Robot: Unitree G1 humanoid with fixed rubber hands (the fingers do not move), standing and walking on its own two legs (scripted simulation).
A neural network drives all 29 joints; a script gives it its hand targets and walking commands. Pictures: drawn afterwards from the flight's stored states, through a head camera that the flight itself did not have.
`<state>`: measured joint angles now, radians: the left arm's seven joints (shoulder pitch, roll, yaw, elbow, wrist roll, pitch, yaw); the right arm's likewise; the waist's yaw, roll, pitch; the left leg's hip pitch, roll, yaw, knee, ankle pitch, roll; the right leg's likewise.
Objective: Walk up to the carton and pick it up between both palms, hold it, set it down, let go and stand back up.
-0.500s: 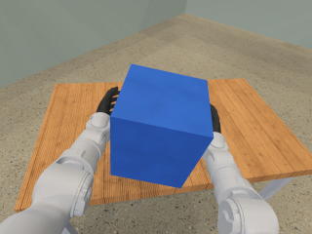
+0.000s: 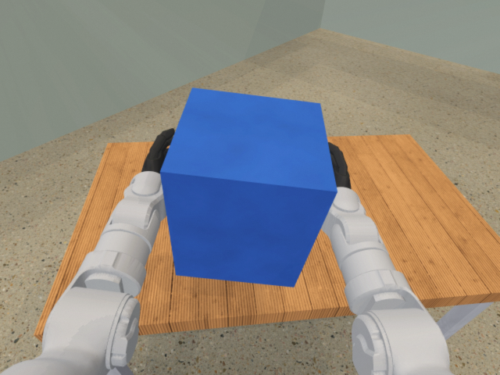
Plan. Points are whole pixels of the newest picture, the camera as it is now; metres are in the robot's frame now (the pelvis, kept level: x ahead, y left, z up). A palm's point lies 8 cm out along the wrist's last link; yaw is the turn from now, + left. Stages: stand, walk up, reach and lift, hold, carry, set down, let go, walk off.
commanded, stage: reach and lift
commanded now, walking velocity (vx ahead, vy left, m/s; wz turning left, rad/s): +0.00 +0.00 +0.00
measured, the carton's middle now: (245, 192) +0.41 +0.02 +0.12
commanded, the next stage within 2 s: hold in 1.18 s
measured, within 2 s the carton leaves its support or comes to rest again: neither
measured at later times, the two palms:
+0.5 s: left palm (146, 168) +0.38 +0.17 +0.18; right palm (342, 185) +0.38 -0.13 +0.16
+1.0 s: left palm (146, 166) +0.39 +0.17 +0.18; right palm (340, 179) +0.40 -0.13 +0.16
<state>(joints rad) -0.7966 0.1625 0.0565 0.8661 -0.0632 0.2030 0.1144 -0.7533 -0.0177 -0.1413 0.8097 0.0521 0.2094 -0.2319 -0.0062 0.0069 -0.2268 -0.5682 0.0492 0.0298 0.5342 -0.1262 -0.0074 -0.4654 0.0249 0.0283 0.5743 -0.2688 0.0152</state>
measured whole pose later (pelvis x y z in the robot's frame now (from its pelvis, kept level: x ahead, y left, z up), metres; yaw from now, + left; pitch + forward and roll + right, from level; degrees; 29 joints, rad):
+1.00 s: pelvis +0.00 -0.01 +0.01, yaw +0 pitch +3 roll +0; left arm -0.74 0.09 0.21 0.58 0.07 0.50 0.09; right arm -0.77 -0.03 -0.12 0.77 0.11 0.34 -0.21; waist 0.01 -0.01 -0.17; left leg -0.41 0.05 0.03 0.48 -0.12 -0.02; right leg -0.31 0.02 0.03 0.54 -0.27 0.00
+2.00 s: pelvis -0.01 -0.01 +0.01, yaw +0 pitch +0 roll +0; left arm -0.71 0.08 0.21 0.45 0.08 0.62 0.10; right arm -0.77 -0.03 -0.10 0.68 0.12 0.44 -0.22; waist 0.01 -0.01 -0.17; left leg -0.37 0.05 0.03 0.48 -0.11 -0.02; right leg -0.28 0.02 0.03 0.54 -0.26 0.00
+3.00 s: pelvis -0.01 +0.00 +0.01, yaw +0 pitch +0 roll -1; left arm -0.71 0.08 0.21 0.43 0.08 0.64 0.10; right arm -0.77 -0.03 -0.10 0.65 0.12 0.47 -0.22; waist 0.00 -0.01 -0.17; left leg -0.37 0.05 0.03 0.48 -0.11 -0.01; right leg -0.28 0.02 0.03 0.53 -0.26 0.00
